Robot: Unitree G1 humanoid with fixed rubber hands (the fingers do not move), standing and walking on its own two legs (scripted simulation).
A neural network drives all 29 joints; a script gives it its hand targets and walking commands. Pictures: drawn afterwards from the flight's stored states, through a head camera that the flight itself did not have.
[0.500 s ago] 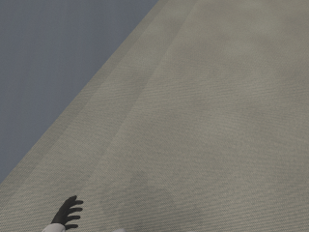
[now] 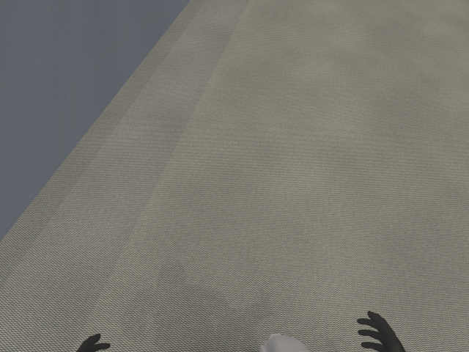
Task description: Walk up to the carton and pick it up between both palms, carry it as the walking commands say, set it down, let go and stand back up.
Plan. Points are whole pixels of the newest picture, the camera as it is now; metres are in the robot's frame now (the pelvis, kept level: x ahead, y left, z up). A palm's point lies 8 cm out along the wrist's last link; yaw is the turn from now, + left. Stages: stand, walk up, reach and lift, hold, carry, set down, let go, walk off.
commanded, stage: walk up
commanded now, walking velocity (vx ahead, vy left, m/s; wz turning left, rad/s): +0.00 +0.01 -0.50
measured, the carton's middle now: out of the picture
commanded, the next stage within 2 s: none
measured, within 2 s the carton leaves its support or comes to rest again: neither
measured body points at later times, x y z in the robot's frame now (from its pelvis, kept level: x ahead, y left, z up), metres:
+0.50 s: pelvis +0.01 -0.06 +0.00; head +0.03 -0.08 +0.45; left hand +0.19 +0.18 -0.11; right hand +0.02 -0.35 -0.13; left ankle +0.03 +0.08 -0.67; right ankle -0.03 -0.13 -0.74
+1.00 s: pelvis +0.23 -0.11 +0.00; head +0.27 -0.09 +0.45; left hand +0.41 +0.11 -0.14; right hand +0.14 -0.40 -0.10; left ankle +0.27 +0.00 -0.74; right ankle +0.12 -0.22 -0.62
